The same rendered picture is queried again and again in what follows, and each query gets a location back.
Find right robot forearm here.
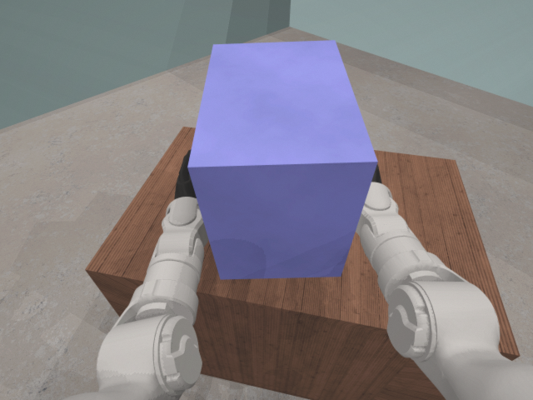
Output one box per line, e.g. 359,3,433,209
356,182,500,341

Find robot right upper arm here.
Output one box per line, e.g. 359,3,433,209
387,281,533,400

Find left robot forearm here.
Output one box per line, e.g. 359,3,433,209
97,197,208,386

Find pedestal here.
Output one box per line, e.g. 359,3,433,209
85,127,520,400

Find carton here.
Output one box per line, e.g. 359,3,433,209
187,40,378,280

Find robot right hand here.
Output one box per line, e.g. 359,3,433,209
372,165,382,184

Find robot left upper arm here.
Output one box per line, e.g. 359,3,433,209
63,313,202,400

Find robot left hand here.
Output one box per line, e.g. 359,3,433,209
174,150,197,200

